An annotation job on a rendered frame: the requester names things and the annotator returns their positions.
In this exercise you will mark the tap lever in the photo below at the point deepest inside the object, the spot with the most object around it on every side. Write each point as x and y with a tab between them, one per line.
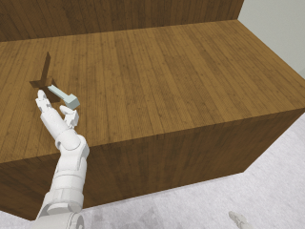
71	101

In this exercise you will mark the left robot upper arm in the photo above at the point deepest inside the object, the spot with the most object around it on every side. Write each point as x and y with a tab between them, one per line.
70	220

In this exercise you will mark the robot left forearm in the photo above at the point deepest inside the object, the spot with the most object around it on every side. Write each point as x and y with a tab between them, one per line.
66	192

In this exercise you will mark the counter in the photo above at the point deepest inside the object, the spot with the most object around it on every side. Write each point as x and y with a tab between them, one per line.
171	93

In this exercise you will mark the robot right hand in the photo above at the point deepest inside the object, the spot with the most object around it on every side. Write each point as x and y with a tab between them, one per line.
240	221

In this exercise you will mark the robot left hand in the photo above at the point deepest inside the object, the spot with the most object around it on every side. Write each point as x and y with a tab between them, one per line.
52	119

